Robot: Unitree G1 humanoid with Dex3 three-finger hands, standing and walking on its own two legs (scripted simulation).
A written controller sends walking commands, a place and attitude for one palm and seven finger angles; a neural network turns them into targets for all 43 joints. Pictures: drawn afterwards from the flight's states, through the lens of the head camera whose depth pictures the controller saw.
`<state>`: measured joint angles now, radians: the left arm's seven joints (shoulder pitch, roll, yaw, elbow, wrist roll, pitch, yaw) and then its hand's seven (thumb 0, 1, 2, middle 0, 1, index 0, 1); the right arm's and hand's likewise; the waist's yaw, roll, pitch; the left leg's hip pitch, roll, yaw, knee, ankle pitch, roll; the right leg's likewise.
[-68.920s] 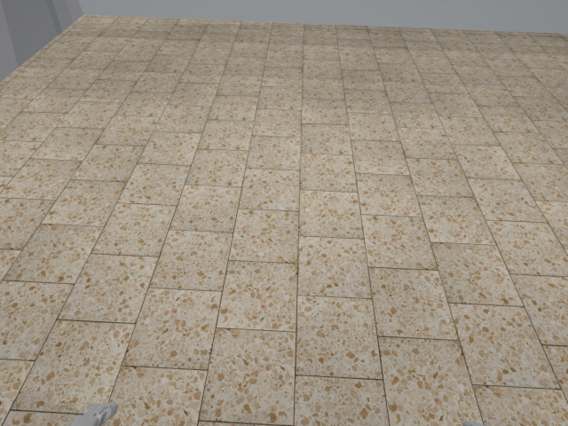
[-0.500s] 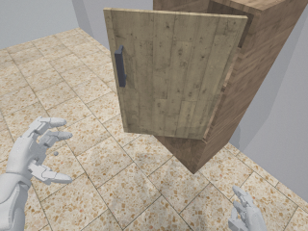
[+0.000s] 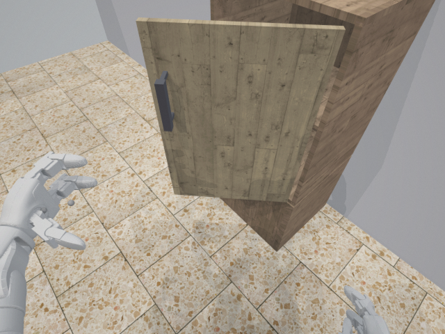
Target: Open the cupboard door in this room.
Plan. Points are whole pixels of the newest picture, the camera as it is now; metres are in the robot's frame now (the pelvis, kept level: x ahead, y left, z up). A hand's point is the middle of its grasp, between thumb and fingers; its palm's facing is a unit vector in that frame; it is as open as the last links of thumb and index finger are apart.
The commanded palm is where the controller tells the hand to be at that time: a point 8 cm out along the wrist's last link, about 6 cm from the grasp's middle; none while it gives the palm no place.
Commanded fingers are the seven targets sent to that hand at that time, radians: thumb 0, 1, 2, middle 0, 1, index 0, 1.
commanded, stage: raise the hand with hooked fingers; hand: left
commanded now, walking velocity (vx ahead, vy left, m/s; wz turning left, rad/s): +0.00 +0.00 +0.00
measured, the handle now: (166, 101) +0.59 +0.18 +0.09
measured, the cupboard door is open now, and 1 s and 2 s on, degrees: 44 44 44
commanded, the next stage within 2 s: move the hooked fingers beside the handle in 0.32 s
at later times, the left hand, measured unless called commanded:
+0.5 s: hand (78, 204) +0.28 +0.26 +0.11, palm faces +0.02 -1.00 -0.01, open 14.0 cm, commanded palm +0.27 +0.30 +0.11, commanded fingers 0.00 -0.50 0.30 -0.30 -1.20 -0.30 -1.20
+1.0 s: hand (101, 166) +0.37 +0.25 +0.10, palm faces -0.01 -1.00 +0.00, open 14.0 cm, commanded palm +0.35 +0.30 +0.10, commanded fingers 0.00 -0.50 0.30 -0.30 -1.20 -0.30 -1.20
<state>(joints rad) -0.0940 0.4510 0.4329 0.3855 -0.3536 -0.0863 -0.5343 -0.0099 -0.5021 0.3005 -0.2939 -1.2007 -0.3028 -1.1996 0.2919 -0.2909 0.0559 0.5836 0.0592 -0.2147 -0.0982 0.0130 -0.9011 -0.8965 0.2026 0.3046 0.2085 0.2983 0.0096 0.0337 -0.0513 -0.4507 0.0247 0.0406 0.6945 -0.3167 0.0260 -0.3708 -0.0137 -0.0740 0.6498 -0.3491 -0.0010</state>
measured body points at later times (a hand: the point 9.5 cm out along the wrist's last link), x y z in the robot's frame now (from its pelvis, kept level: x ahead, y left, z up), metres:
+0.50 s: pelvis +0.00 -0.02 +0.00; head +0.01 -0.03 +0.45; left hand +0.28 +0.31 +0.11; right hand +0.16 -0.26 -0.08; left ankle +0.02 +0.10 -0.72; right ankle -0.01 -0.12 -0.72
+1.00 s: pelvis -0.01 -0.01 -0.01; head +0.03 -0.01 +0.44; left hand +0.36 +0.31 +0.11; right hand +0.09 -0.28 -0.10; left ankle +0.02 +0.10 -0.72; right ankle -0.01 -0.12 -0.72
